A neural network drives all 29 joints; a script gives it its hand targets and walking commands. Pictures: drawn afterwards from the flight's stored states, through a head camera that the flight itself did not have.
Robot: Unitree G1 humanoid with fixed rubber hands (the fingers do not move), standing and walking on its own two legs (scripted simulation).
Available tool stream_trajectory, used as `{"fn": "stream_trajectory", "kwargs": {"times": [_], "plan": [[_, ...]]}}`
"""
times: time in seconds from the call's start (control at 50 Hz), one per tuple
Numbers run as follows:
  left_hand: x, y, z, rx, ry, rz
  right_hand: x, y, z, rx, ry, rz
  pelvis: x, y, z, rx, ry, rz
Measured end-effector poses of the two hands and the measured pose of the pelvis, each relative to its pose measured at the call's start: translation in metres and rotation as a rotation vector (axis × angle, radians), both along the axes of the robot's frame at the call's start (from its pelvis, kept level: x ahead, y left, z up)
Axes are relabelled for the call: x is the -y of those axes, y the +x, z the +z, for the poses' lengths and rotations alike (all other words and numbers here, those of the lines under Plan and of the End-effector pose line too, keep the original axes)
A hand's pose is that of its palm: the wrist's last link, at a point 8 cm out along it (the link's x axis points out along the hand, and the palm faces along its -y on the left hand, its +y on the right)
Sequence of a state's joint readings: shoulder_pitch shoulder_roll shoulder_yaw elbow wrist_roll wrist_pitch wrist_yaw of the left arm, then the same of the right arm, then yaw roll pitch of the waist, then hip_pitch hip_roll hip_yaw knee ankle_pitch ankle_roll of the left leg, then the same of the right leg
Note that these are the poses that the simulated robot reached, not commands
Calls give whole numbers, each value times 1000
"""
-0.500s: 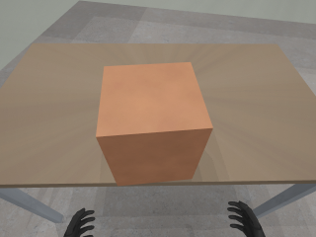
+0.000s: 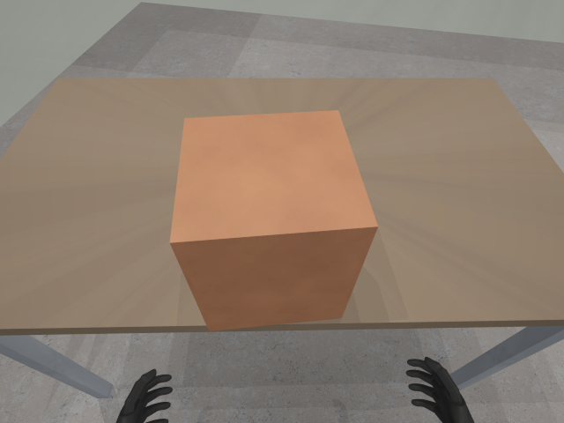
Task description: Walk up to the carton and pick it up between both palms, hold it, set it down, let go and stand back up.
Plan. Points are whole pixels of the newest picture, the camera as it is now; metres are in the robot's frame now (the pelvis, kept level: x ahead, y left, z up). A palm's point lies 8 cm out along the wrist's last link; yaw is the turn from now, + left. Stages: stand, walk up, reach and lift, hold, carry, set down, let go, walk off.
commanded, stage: let go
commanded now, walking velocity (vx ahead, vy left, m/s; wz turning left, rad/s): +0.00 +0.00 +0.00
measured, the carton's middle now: (270, 227) +0.38 +0.04 +0.06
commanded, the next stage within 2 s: stand in 0.06 s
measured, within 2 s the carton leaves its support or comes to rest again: neither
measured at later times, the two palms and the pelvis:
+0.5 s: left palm out of the picture +0.09 +0.29 -0.09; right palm out of the picture +0.10 -0.28 -0.09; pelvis -0.01 +0.00 +0.00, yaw +0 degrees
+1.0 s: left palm out of the picture +0.07 +0.29 -0.10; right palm out of the picture +0.10 -0.27 -0.09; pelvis -0.01 +0.00 +0.00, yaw +0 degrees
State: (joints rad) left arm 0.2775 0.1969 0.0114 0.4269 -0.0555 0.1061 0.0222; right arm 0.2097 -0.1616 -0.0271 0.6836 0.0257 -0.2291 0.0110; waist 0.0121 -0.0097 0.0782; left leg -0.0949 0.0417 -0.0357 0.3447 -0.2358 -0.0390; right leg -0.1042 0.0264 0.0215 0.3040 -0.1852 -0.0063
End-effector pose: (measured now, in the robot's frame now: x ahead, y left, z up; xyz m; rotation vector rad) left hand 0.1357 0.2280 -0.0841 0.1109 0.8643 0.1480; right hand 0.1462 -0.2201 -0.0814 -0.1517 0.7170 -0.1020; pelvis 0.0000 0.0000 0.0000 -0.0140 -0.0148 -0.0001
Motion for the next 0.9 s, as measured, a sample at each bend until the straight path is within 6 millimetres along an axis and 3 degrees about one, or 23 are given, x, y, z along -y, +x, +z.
{"fn": "stream_trajectory", "kwargs": {"times": [0.14, 0.3, 0.4, 0.56, 0.9], "plan": [[-3, -1, 0, 9, 15, -7, 2, -1, -2, -24, -21, 20, 0, -1, -1, 3, 3, 1], [-48, -28, -3, -40, 137, 14, 42, -23, -8, -166, -125, -6, 0, -6, -3, 22, 12, 4], [-64, -41, -3, -66, 169, 22, 55, -35, -6, -194, -155, -27, -1, -11, -4, 32, 13, 5], [-66, -53, -9, -99, 162, 18, 56, -46, -8, -217, -157, -34, -2, -14, -4, 39, 14, 6], [-66, -63, -15, -142, 157, 14, 54, -46, -9, -221, -155, -30, -3, -14, -4, 38, 14, 6]]}}
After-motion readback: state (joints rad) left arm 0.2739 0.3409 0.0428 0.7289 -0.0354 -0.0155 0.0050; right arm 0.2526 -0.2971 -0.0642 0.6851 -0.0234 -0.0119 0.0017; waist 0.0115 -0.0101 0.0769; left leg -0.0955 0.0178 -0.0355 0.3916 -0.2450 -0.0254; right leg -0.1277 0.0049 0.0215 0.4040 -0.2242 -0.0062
